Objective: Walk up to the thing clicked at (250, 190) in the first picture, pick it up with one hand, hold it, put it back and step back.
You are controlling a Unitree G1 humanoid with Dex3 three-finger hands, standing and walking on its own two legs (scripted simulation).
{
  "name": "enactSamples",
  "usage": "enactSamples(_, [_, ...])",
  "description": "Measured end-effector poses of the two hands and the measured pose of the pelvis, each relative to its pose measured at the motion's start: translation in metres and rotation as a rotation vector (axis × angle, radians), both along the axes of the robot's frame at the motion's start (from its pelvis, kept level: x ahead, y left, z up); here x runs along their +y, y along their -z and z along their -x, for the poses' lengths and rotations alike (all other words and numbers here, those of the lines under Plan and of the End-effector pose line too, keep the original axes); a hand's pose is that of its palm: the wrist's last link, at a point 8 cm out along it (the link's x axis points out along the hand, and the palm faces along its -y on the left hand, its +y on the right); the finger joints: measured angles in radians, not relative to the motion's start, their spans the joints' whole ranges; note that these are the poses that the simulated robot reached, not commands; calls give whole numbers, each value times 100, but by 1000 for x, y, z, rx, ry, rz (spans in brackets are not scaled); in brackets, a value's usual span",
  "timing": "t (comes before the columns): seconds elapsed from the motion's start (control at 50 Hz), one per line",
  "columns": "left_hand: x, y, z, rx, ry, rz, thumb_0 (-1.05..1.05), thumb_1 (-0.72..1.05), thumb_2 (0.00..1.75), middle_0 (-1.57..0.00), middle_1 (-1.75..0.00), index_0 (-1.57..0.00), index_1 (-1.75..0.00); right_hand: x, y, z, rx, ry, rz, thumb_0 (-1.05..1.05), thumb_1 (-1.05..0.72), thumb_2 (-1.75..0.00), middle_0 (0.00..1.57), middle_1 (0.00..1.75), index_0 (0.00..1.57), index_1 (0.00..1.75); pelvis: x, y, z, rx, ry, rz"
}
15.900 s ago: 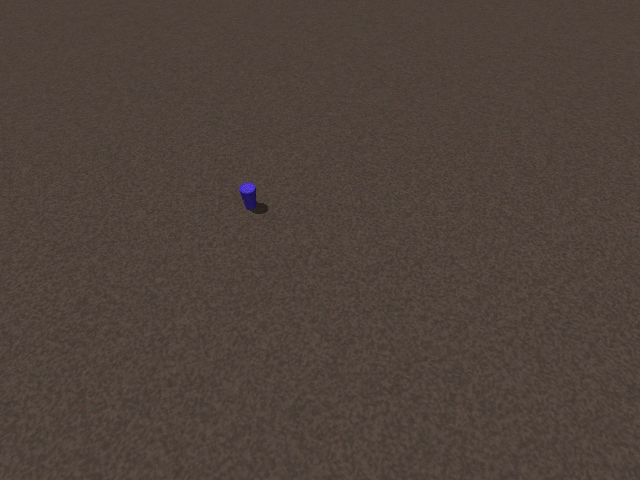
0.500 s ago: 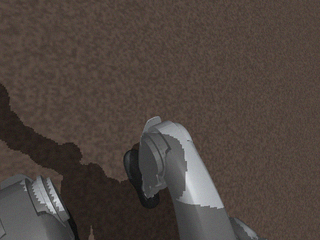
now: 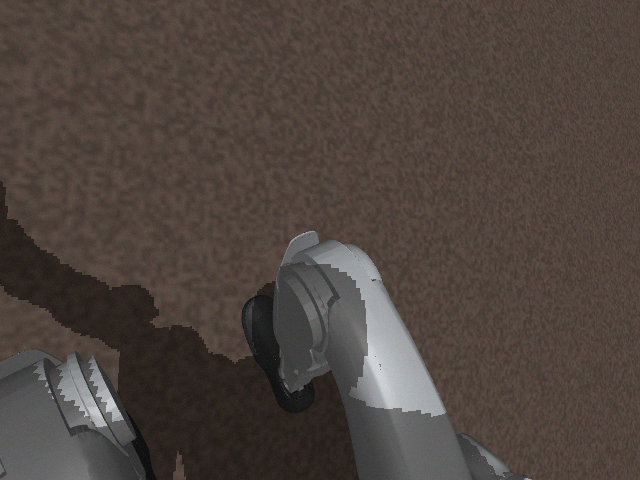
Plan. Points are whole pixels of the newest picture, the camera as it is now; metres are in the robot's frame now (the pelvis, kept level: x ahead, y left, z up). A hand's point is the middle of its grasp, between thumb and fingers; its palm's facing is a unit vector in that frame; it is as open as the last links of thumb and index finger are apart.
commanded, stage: close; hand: left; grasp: from above
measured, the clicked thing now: out of the picture +0.52 +0.28 -0.26
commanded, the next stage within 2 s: settle in 0.80 s
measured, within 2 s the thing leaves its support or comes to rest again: leaves its support in 1.26 s
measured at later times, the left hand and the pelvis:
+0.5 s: hand out of the picture +0.50 +0.28 -0.23, palm faces -0.43 -0.12 -0.89, open 11.5 cm; pelvis +0.00 +0.00 +0.00, yaw +0 degrees
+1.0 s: hand out of the picture +0.50 +0.28 -0.23, palm faces -0.44 -0.12 -0.89, open 10.9 cm; pelvis +0.00 +0.00 +0.00, yaw +0 degrees
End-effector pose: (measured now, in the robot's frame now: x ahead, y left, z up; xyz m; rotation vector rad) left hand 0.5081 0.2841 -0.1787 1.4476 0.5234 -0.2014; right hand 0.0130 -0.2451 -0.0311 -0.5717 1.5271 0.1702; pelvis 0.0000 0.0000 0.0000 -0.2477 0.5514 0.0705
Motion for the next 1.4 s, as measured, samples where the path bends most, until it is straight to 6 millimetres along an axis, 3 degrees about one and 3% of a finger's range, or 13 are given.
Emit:
enactSamples(0.32, [-2, -1, 1, -5, 8, 3, 1, -22, 96, -25, -116, -28, -110, -1, -2, -4, -8, -6, 9, 0, -91, -90, 20, 30, 21, 30, 0, -3, 0, 4, -1, 1])
enactSamples(1.18, [-2, -3, -2, -2, 2, -2, 1, -26, 111, -37, -125, -38, -120, -3, -6, 2, 14, 2, 20, 0, -92, -90, 20, 30, 21, 30, -2, -5, 1, 7, -1, 2])
enactSamples(1.3, [-1, -13, -3, -29, 16, -7, 1, -26, 112, -38, -127, -39, -121, -8, -4, -1, 17, 30, 23, 0, -92, -90, 20, 30, 21, 30, -2, -6, -2, 31, -4, -4])
enactSamples(1.4, [2, -34, -6, -61, 17, -23, 1, -26, 112, -38, -129, -39, -123, -15, 1, -11, 3, 61, 16, 0, -92, -90, 20, 30, 21, 30, -3, -8, -6, 60, -9, -15])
